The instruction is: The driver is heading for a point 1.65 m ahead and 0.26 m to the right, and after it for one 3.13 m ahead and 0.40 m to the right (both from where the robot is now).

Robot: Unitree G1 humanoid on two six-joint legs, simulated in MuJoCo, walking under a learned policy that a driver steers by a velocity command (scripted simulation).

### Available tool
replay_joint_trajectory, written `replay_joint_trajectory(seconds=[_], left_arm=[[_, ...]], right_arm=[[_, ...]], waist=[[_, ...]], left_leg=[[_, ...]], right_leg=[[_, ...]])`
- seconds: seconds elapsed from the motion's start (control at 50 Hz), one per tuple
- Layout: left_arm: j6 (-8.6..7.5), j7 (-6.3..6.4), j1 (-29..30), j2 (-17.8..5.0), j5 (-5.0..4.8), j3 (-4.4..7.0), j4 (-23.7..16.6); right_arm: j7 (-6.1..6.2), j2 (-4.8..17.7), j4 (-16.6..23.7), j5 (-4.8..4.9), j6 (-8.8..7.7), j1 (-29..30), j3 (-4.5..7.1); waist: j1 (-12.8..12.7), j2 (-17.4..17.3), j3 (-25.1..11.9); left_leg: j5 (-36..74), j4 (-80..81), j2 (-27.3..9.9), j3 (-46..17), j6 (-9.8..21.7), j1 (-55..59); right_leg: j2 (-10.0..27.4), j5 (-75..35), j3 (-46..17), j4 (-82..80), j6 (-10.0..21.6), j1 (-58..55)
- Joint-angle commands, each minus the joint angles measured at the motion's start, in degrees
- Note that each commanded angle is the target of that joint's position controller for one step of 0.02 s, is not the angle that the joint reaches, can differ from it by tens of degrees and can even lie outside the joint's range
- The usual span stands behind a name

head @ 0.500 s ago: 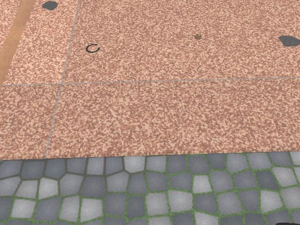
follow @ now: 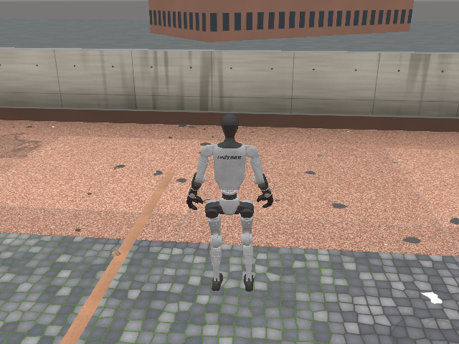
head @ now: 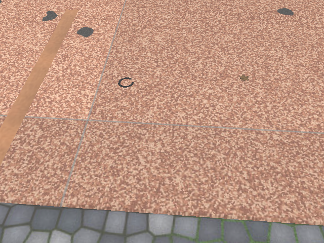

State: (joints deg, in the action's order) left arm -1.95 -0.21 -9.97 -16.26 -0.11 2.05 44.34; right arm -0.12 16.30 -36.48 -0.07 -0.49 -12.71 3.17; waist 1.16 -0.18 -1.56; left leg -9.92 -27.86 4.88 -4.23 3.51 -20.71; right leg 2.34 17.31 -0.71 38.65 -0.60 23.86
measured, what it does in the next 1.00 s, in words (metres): walks ahead: right foot, then left foot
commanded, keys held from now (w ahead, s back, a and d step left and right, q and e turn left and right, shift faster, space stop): w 0.24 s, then no key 0.76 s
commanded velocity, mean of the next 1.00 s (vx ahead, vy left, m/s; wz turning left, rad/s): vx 0.20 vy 0.00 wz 0.04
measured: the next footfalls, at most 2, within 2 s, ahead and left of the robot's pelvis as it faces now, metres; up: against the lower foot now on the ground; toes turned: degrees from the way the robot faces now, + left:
right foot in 0.04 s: +0.06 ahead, -0.14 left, +0.00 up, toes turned +0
left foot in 0.46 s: +0.32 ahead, +0.12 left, +0.00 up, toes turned +1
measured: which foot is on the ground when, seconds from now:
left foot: down 0.00-0.04, up 0.06-0.44, down 0.46-1.00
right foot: up 0.00-0.02, down 0.04-0.46, up 0.48-0.72, down 0.74-1.00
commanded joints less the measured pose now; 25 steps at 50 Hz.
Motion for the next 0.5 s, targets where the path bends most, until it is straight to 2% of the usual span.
replay_joint_trajectory(seconds=[0.02, 0.04, 0.06, 0.08, 0.1, 0.12, 0.14, 0.16, 0.2, 0.26, 0.3, 0.32, 0.38, 0.4, 0.42, 0.44, 0.46, 0.48, 0.5], left_arm=[[-1.98, -0.40, -3.04, -4.72, 0.09, 1.57, -2.30], [-2.25, -0.21, -6.75, -5.69, 0.41, 1.81, -1.50], [-2.44, 0.14, -12.84, -8.51, 0.92, 2.27, -0.40], [-2.23, -0.42, -13.78, -14.62, 1.59, 4.13, 0.28], [-2.68, -0.22, -12.21, -12.09, 1.18, 3.75, -0.82], [-2.94, 0.09, -10.51, -9.75, 0.66, 3.13, -1.23], [-3.02, 0.15, -9.59, -8.72, 0.35, 2.81, -1.73], [-2.91, 0.24, -9.30, -8.43, 0.01, 2.68, -1.63], [-2.98, 0.47, -10.16, -7.33, 0.19, 2.28, -1.27], [-2.61, 0.64, -11.26, -7.08, 0.02, 2.19, -0.51], [-1.87, 0.88, -12.20, -8.04, -0.02, 2.37, 0.31], [-1.51, 0.91, -13.51, -8.92, -0.15, 2.60, 0.92], [-0.67, 0.91, -14.28, -10.17, -0.85, 3.02, 1.73], [-0.54, 1.01, -13.25, -10.23, -1.11, 3.09, 1.61], [-0.53, 1.17, -11.69, -10.20, -1.38, 3.12, 1.28], [-0.75, 1.21, -12.03, -9.30, -1.31, 2.90, 1.25], [-1.29, 1.21, -12.38, -6.96, 0.11, 2.06, 0.08], [-1.89, 0.84, -19.70, -1.27, 1.67, -0.11, -0.20], [-1.84, 0.51, -22.12, -4.01, 0.18, 0.35, 1.71]], right_arm=[[-0.09, 7.62, 2.96, 0.40, -0.58, 1.35, 1.79], [-0.03, 5.31, 3.27, 0.32, -0.67, 2.41, 1.06], [-0.02, 1.17, 3.92, 0.21, -1.01, 3.73, 0.00], [-0.14, 3.18, 6.49, 1.39, -2.18, 4.45, 0.57], [-0.08, 7.24, 5.98, 1.62, -3.12, 6.05, 1.77], [-0.37, 7.70, 5.13, 1.59, -3.45, 5.33, 2.12], [-0.43, 6.79, 3.98, 1.03, -3.38, 4.47, 2.04], [-0.55, 6.18, 3.99, 0.64, -3.51, 5.12, 1.96], [-0.72, 4.15, 3.68, 0.45, -3.70, 6.35, 1.61], [-1.05, 1.45, 4.09, 0.46, -3.82, 9.66, 0.71], [-1.61, -0.11, 4.51, 0.40, -4.12, 12.34, 0.09], [-1.95, 0.01, 4.65, 0.44, -4.22, 13.20, 0.10], [-2.65, 1.78, 4.75, 0.86, -4.29, 13.39, 0.67], [-2.67, 2.79, 4.26, 0.72, -4.36, 11.73, 1.08], [-2.47, 3.81, 2.88, 0.25, -4.44, 7.91, 1.62], [-1.94, 5.68, 1.17, -0.41, -4.48, 3.13, 2.36], [-1.19, 9.34, 0.22, -1.32, -4.45, -3.06, 3.14], [-0.57, 11.74, -0.04, -2.79, -3.67, -6.10, 2.99], [-0.84, 8.18, -1.32, -1.13, -2.80, -7.15, 2.15]], waist=[[-2.92, -6.16, -1.97], [-4.41, -3.96, -1.43], [-5.64, 5.12, -1.45], [-4.86, 17.06, 3.90], [-5.27, 11.41, 6.88], [-3.99, 9.30, 6.80], [-3.43, 8.31, 5.57], [-3.56, 7.86, 5.86], [-3.89, 7.59, 4.91], [-5.02, 7.18, 4.64], [-5.97, 7.55, 4.80], [-6.44, 7.93, 4.28], [-5.77, 9.01, 3.10], [-4.37, 9.12, 2.16], [-1.89, 8.58, 0.21], [0.25, 6.99, -2.90], [2.33, 2.37, -9.66], [0.31, -12.49, -19.41], [1.01, -14.03, -26.19]], left_leg=[[-25.70, 9.97, -12.13, -14.98, 6.81, -3.81], [-25.11, 4.80, -9.68, -13.03, 4.65, -7.55], [-22.81, -12.14, -4.14, -5.29, 0.84, -14.59], [-22.30, -21.72, -0.40, 2.48, -0.80, -28.98], [-18.26, -28.39, -4.23, -1.61, -0.86, -32.38], [-13.05, -30.10, -5.26, -2.27, -0.95, -33.76], [-10.11, -30.63, -6.28, -1.23, -1.40, -32.95], [-6.51, -29.62, -7.20, -0.86, -1.97, -32.76], [0.06, -27.22, -7.66, 1.46, -3.04, -28.36], [5.74, -17.83, -7.28, 4.02, -4.24, -21.68], [7.97, -10.25, -5.97, 5.68, -4.60, -15.46], [8.48, -8.04, -5.20, 6.25, -4.69, -13.14], [8.66, -3.71, -4.33, 5.69, -3.21, -8.35], [9.05, -1.52, -4.12, 5.17, -2.19, -5.63], [11.89, 1.87, -3.22, 5.65, -0.88, -0.07], [17.43, 4.54, -3.30, 5.85, 0.78, 8.36], [37.61, 0.44, -11.16, -0.85, 3.75, 22.43], [56.30, -3.42, -27.48, -18.50, 14.51, 41.26], [49.10, -0.30, -29.73, -24.46, 18.78, 39.50]], right_leg=[[-1.62, -1.13, 2.60, -8.63, 2.71, -11.44], [1.99, 1.71, -1.98, -12.10, 4.34, -15.54], [11.94, 9.26, -15.00, -19.65, 7.76, -20.70], [20.25, 22.96, -34.73, -28.31, 14.57, -22.70], [20.76, 25.86, -36.78, -29.15, 15.77, -21.53], [18.50, 22.48, -32.23, -28.39, 14.12, -22.65], [16.20, 18.34, -27.61, -28.28, 12.71, -23.20], [15.08, 13.84, -24.35, -29.06, 12.08, -23.15], [12.03, 2.88, -16.86, -30.12, 11.00, -21.38], [9.02, -11.29, -8.27, -29.68, 10.10, -19.28], [7.60, -22.06, -4.00, -27.33, 9.19, -17.48], [7.76, -25.14, -3.39, -25.94, 9.03, -17.78], [9.84, -30.67, -4.73, -22.08, 8.58, -19.50], [9.98, -32.73, -5.13, -19.96, 7.77, -20.30], [8.94, -36.96, -4.39, -16.12, 6.65, -20.51], [6.68, -39.64, -2.95, -10.19, 5.11, -19.02], [3.77, -28.12, -0.93, 0.34, 2.47, -11.78], [-2.20, 9.46, -0.06, 20.40, -1.90, 4.42], [-2.26, 22.96, -6.23, 27.97, -3.05, 4.99]])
